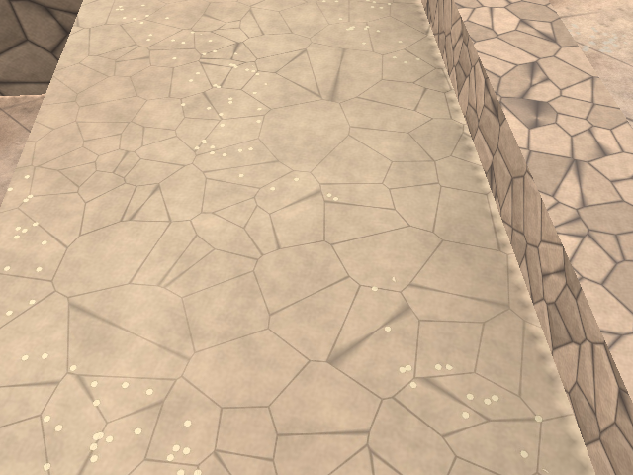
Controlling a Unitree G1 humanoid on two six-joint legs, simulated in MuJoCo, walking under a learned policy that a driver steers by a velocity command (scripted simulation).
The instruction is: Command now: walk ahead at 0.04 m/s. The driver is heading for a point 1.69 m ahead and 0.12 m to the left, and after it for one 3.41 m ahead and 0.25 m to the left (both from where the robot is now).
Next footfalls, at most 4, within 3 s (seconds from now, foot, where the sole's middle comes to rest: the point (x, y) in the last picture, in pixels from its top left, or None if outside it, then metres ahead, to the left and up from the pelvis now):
0.90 right None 0.49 -0.14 -0.77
1.46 left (291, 344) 0.82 0.11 -0.77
2.00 right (380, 244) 1.13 -0.12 -0.77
2.58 left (292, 170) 1.44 0.13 -0.77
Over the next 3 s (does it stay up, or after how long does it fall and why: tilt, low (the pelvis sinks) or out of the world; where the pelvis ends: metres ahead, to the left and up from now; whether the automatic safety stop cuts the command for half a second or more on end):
stays up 1.52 0.06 0.01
